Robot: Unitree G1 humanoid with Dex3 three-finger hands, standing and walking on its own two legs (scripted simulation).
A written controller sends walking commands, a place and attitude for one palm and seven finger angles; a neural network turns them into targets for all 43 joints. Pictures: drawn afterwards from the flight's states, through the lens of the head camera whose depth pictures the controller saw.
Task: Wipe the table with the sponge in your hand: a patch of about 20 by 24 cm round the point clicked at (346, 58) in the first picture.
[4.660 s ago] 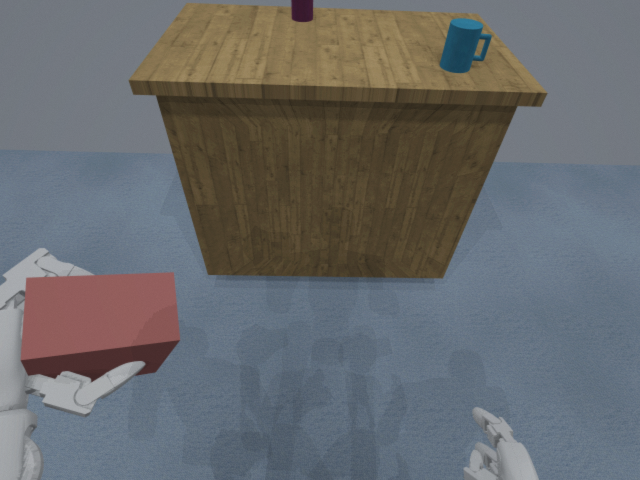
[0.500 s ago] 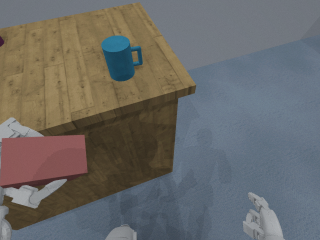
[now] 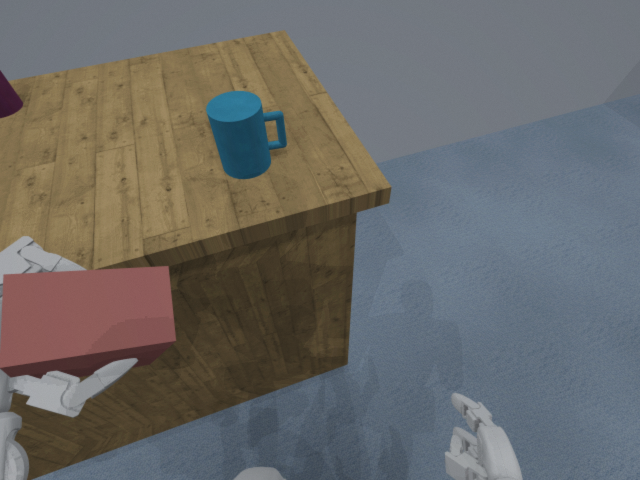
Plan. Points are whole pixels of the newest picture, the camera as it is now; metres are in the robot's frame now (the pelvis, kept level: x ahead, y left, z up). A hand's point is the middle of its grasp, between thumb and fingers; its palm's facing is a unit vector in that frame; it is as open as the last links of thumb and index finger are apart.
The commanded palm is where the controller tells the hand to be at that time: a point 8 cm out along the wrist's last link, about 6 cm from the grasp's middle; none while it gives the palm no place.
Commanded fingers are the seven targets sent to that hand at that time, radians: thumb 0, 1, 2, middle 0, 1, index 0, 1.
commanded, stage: come to a stop and stand still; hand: left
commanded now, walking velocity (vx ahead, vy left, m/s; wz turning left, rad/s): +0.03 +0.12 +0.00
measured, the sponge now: (114, 326) +0.22 +0.20 +0.16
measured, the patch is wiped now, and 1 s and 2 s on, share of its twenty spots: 0.00 0.00 0.00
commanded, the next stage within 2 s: look again from close up in 1.18 s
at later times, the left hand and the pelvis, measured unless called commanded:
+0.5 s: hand out of the picture +0.13 +0.26 +0.17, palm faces +0.49 -0.78 -0.39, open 10.0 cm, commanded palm +0.08 +0.29 +0.18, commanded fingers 0.00 0.10 1.30 -1.20 -1.60 -1.20 -1.60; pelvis -0.07 +0.00 +0.00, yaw +2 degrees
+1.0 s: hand out of the picture +0.08 +0.23 +0.16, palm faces +0.44 -0.81 -0.38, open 10.0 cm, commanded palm +0.03 +0.27 +0.18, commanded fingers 0.00 0.10 1.30 -1.20 -1.60 -1.20 -1.60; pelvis -0.13 -0.02 +0.00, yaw +1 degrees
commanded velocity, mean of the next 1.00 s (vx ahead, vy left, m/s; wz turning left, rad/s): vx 0.01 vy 0.01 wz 0.00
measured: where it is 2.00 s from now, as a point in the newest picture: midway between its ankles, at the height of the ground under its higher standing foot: outside the picture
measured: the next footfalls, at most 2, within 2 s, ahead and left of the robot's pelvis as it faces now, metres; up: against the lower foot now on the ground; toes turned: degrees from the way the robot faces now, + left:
left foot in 0.22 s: -0.07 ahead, +0.12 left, +0.00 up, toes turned +3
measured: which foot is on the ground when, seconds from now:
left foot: up 0.00-0.20, down 0.22-1.00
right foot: down 0.00-1.00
